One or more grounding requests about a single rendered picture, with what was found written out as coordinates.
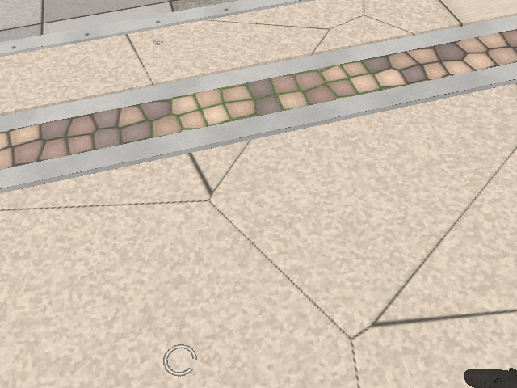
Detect robot right hand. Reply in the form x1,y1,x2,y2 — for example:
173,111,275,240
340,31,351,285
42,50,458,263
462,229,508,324
464,368,517,388

